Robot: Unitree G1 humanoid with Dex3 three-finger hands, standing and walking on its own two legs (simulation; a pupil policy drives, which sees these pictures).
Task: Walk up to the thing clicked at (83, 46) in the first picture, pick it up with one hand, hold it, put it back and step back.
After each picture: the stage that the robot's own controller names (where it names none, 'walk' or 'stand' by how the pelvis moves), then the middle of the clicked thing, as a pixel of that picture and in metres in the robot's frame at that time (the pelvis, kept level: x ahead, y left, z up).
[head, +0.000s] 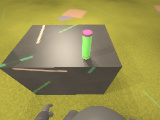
stand; (86, 46) +0.54 +0.08 +0.08
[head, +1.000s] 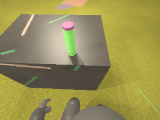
rise first; (70, 41) +0.49 +0.19 +0.11
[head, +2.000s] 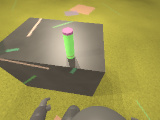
stand; (69, 45) +0.50 +0.20 +0.09
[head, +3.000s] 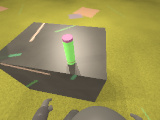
stand; (69, 51) +0.46 +0.20 +0.09
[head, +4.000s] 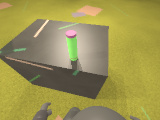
stand; (72, 47) +0.50 +0.18 +0.09
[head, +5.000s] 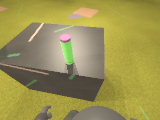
stand; (67, 51) +0.46 +0.21 +0.08
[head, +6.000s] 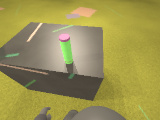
stand; (66, 50) +0.46 +0.22 +0.08
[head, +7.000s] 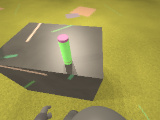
rise first; (65, 51) +0.45 +0.22 +0.08
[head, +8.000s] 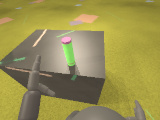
rise first; (69, 52) +0.46 +0.23 +0.09
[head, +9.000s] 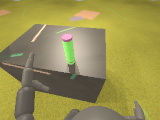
go down; (69, 50) +0.46 +0.23 +0.09
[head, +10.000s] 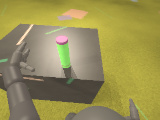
go down; (64, 53) +0.42 +0.21 +0.10
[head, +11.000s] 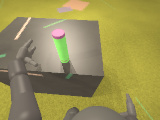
close in; (62, 48) +0.45 +0.22 +0.11
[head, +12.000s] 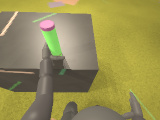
close; (53, 42) +0.46 +0.25 +0.14
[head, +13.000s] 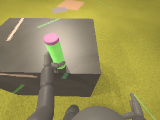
lift; (56, 54) +0.38 +0.22 +0.13
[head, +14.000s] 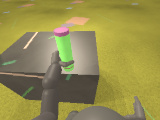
lift; (65, 52) +0.34 +0.16 +0.23
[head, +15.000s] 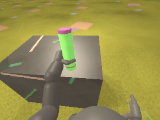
hold; (68, 50) +0.35 +0.16 +0.24
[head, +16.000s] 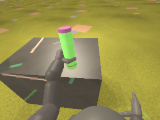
hold; (68, 49) +0.35 +0.16 +0.25
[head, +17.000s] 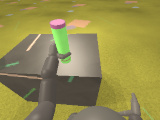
crouch; (62, 44) +0.37 +0.18 +0.27
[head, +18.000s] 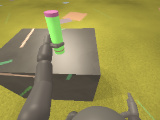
lower; (56, 35) +0.46 +0.23 +0.25
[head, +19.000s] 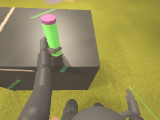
lower; (53, 38) +0.47 +0.24 +0.15
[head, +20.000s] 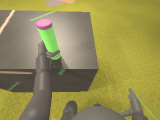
lower; (50, 42) +0.45 +0.25 +0.15
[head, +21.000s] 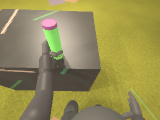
lower; (54, 42) +0.45 +0.23 +0.14
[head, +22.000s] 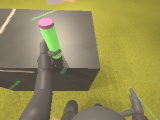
rest; (52, 41) +0.45 +0.24 +0.14
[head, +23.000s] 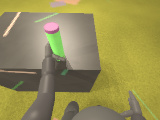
withdraw; (56, 44) +0.44 +0.22 +0.14
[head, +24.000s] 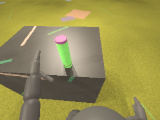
sink last; (64, 53) +0.41 +0.22 +0.12
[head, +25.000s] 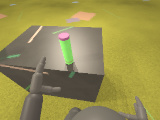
stand; (67, 50) +0.45 +0.23 +0.12
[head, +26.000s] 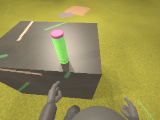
stand; (61, 49) +0.44 +0.23 +0.13
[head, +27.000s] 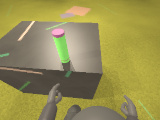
stand; (62, 48) +0.44 +0.23 +0.14
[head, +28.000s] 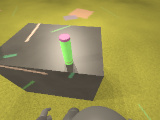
stand; (67, 51) +0.45 +0.22 +0.10
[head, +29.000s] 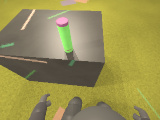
walk; (65, 37) +0.51 +0.22 +0.11
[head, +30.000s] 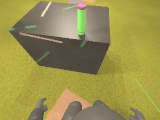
walk; (81, 21) +0.76 +0.16 +0.10
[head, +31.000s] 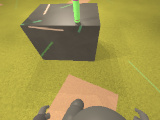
stand; (76, 10) +1.06 +0.29 +0.11
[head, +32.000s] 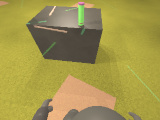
stand; (81, 14) +1.10 +0.22 +0.09
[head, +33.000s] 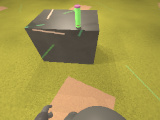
stand; (77, 16) +1.10 +0.24 +0.08
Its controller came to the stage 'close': yes
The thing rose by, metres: 0.23
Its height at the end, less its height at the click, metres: +0.00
